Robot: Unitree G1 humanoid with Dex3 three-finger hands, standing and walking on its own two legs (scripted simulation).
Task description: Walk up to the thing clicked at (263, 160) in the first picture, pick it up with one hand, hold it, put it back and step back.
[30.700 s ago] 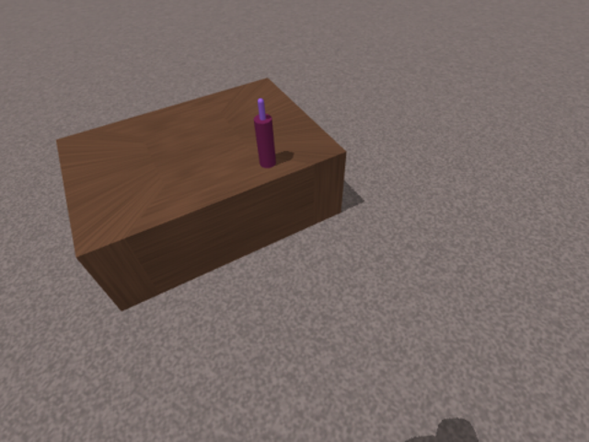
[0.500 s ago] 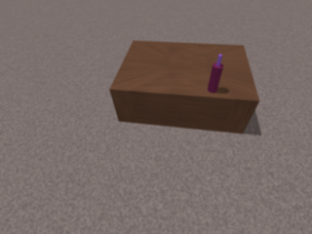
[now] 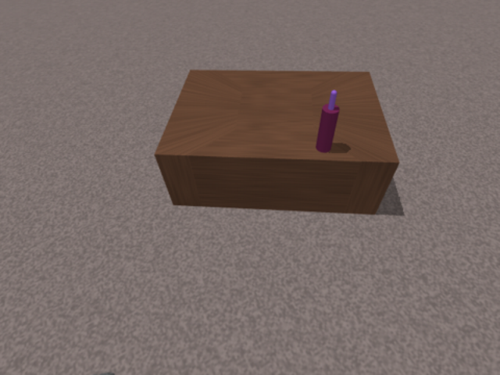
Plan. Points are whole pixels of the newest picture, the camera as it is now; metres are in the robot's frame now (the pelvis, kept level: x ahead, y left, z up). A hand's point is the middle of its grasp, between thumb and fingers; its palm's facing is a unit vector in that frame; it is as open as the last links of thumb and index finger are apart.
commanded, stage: step back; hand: right
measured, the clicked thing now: (328, 121) +1.04 -0.24 -0.27
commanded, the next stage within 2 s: stand in 0.08 s
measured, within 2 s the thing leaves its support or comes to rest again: neither
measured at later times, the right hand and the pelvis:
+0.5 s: hand out of the picture +0.09 -0.25 -0.14, palm faces -0.01 +0.94 -0.33, open 7.4 cm; pelvis -0.01 +0.00 +0.01, yaw +0 degrees
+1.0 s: hand out of the picture +0.05 -0.25 -0.15, palm faces -0.02 +0.94 -0.33, open 7.4 cm; pelvis -0.01 +0.00 +0.01, yaw +0 degrees
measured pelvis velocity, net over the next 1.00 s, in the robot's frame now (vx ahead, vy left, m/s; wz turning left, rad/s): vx -0.01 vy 0.00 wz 0.00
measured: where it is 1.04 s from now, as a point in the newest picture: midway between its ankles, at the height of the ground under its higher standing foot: outside the picture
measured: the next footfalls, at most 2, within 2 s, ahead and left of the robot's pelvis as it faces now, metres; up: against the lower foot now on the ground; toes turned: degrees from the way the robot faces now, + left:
none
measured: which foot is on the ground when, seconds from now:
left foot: down 0.00-1.00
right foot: down 0.00-1.00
